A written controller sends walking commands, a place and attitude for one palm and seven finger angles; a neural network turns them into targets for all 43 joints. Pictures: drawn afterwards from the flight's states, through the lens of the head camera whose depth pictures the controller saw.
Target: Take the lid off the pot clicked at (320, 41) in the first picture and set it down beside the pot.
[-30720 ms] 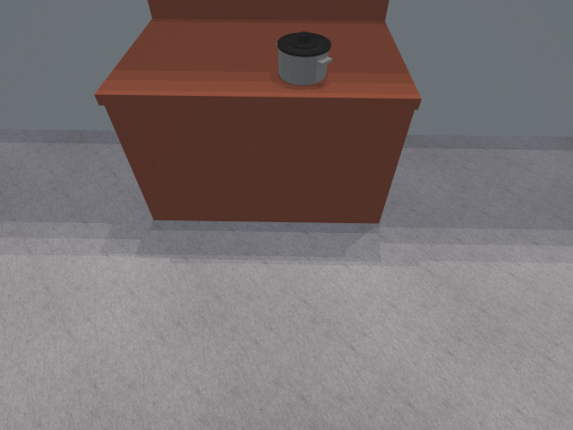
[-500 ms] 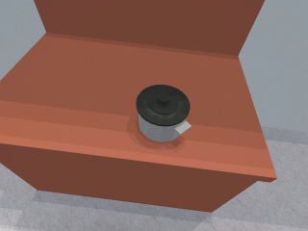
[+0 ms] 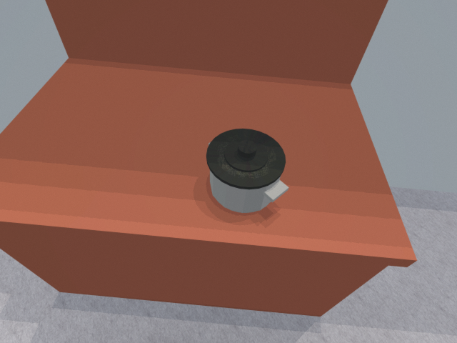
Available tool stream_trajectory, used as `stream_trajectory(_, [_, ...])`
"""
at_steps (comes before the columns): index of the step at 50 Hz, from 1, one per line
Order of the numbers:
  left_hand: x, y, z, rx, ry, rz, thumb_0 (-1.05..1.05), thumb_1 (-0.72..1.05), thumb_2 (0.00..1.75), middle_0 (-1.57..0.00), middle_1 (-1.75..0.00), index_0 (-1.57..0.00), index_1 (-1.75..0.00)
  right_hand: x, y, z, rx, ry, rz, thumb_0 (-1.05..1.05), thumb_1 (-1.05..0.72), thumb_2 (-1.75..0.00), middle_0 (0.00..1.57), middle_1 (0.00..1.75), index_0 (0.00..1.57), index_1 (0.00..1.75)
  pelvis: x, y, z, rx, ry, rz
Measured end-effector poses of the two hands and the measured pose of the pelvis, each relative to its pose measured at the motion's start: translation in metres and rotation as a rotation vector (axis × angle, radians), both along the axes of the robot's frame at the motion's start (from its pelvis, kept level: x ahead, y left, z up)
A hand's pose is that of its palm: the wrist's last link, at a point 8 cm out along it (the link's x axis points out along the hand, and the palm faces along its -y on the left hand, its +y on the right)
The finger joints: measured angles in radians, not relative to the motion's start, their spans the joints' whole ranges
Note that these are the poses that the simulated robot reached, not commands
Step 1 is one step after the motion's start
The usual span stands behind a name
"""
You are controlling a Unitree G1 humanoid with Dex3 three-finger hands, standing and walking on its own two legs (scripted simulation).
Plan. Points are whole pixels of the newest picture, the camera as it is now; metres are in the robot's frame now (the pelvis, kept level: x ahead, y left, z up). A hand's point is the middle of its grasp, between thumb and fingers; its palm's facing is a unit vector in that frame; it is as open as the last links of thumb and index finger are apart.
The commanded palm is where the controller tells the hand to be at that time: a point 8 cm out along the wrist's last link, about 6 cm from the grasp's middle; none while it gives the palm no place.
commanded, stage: come to a stop and stand still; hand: left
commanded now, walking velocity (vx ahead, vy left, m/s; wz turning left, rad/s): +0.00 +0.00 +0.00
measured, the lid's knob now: (247, 148) +0.50 +0.00 +0.04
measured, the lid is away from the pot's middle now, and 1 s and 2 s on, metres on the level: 0.01 0.01 0.01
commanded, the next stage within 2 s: look again from close up in 1.02 s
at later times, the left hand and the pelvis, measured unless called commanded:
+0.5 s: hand out of the picture +0.00 +0.19 -0.17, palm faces +0.02 -0.98 -0.17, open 7.4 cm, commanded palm none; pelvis -0.01 +0.03 +0.01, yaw +0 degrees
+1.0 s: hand out of the picture +0.00 +0.17 -0.16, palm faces +0.02 -0.99 -0.16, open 7.3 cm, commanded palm none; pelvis +0.01 +0.01 +0.01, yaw +0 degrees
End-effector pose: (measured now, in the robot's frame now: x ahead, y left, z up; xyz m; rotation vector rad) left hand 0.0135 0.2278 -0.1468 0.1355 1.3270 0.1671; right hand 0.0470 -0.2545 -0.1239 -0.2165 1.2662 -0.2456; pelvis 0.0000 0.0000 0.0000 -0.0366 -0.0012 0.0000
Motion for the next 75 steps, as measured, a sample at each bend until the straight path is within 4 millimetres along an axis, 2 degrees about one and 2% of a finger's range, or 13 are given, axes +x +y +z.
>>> stream_trajectory(4, [0.002,0.02,-0.01,0.006,-0.012,-0.014,0.0,0.91,0.9,-0.2,-0.3,-0.2,-0.3,0.005,0.018,0.009,-0.008,-0.083,0.009,0.0,-0.91,-0.9,0.2,0.3,0.2,0.3,-0.002,0.01,-0.002,0.006,-0.027,-0.019])
stream_trajectory(9, [0.009,0.029,0.001,0.0,-0.06,-0.018,0.0,0.91,0.9,-0.2,-0.3,-0.2,-0.3,-0.01,0.037,0.014,0.018,-0.075,0.032,0.0,-0.9,-0.9,0.2,0.3,0.2,0.3,-0.009,0.017,0.006,-0.007,-0.028,-0.008])
stream_trajectory(12, [0.009,0.029,0.008,-0.002,-0.097,-0.017,0.0,0.91,0.9,-0.2,-0.29,-0.2,-0.29,-0.018,0.041,0.01,0.037,-0.044,0.041,0.0,-0.92,-0.9,0.2,0.3,0.2,0.3,-0.015,0.02,0.007,-0.002,-0.025,-0.004])
stream_trajectory(16, [-0.003,0.025,0.004,0.006,-0.079,-0.031,0.0,0.91,0.9,-0.2,-0.29,-0.2,-0.29,-0.027,0.045,-0.002,0.07,-0.026,0.025,0.0,-0.92,-0.9,0.2,0.3,0.2,0.3,-0.02,0.021,0.002,0.026,-0.026,-0.007])
stream_trajectory(26, [-0.025,0.016,0.01,-0.021,0.005,-0.023,0.0,0.91,0.9,-0.2,-0.3,-0.2,-0.3,-0.056,0.057,-0.002,0.106,0.056,-0.008,0.0,-0.93,-0.9,0.2,0.3,0.2,0.3,-0.01,0.025,0.01,0.028,-0.007,-0.001])
stream_trajectory(35, [-0.031,0.006,0.011,-0.026,0.048,-0.005,0.0,0.91,0.9,-0.2,-0.3,-0.2,-0.3,-0.052,0.055,-0.002,0.11,0.082,-0.008,0.01,-0.92,-0.9,0.2,0.3,0.2,0.3,-0.001,0.02,0.012,0.031,-0.009,0.002])
stream_trajectory(50, [-0.018,-0.008,0.011,-0.034,0.046,-0.014,0.0,0.92,0.9,-0.2,-0.3,-0.2,-0.3,-0.035,0.042,-0.001,0.1,0.064,-0.005,0.01,-0.93,-0.9,0.2,0.3,0.2,0.3,0.008,0.011,0.014,0.036,-0.014,-0.005])
stream_trajectory(75, [-0.025,-0.021,0.012,-0.044,0.07,-0.014,0.0,0.91,0.9,-0.2,-0.3,-0.2,-0.3,-0.058,0.047,-0.004,0.137,0.13,-0.025,0.01,-0.92,-0.9,0.2,0.3,0.2,0.3,0.008,0.002,0.016,0.038,-0.017,-0.007])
